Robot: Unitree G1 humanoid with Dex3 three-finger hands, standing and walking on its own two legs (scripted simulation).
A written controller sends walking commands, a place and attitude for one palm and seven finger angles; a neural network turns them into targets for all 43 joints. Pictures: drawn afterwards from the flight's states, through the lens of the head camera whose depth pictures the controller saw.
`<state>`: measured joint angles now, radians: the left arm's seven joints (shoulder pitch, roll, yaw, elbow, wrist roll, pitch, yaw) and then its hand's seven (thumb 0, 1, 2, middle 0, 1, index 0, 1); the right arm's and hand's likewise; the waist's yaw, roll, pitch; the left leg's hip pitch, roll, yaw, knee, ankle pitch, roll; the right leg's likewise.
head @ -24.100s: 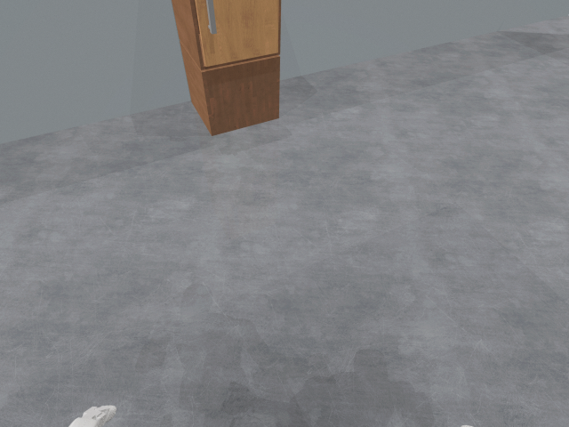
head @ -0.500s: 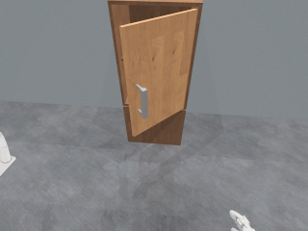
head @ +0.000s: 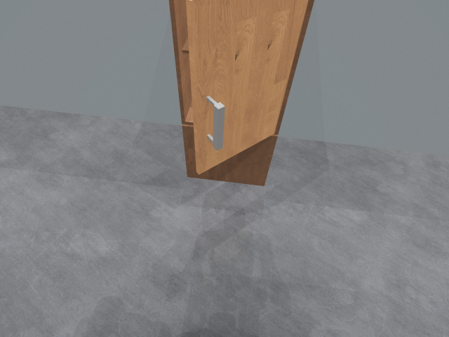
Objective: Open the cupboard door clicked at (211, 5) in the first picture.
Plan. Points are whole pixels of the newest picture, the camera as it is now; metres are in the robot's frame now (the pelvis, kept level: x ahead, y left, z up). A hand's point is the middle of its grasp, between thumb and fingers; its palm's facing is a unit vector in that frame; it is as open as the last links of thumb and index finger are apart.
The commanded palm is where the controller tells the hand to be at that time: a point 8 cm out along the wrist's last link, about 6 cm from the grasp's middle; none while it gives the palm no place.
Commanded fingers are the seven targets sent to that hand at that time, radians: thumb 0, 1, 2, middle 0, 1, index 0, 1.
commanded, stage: let the arm hang, fingers relaxed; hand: left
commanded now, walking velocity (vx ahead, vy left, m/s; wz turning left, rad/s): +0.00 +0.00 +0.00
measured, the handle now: (214, 123) +0.70 +0.06 -0.09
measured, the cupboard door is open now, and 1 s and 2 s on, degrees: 44 44 44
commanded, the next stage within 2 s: look to check the result in 0.74 s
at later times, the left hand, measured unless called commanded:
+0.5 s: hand out of the picture +0.05 +0.24 -0.15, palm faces -0.02 -0.96 -0.27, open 7.4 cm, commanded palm none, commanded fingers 0.00 0.90 0.90 -0.20 -0.30 -0.20 -0.30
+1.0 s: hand out of the picture +0.09 +0.25 -0.15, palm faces -0.04 -0.96 -0.29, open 7.4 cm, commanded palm none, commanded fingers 0.00 0.90 0.90 -0.20 -0.30 -0.20 -0.30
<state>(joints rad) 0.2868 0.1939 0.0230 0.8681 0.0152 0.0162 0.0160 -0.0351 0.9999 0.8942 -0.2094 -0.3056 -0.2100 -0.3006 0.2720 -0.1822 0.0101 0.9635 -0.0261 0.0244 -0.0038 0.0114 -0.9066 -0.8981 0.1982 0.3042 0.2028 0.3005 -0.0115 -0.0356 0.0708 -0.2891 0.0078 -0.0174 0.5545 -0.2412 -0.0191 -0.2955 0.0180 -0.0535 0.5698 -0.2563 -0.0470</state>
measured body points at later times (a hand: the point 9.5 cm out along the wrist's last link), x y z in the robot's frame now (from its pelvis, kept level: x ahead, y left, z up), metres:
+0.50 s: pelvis +0.01 +0.03 +0.01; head +0.02 +0.03 +0.46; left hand +0.05 +0.29 -0.13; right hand +0.04 -0.21 -0.14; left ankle +0.03 +0.13 -0.73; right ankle +0.03 -0.09 -0.73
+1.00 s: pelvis +0.03 +0.03 +0.02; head +0.05 +0.03 +0.47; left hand +0.09 +0.30 -0.13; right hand +0.07 -0.24 -0.13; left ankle +0.03 +0.13 -0.73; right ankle +0.03 -0.09 -0.73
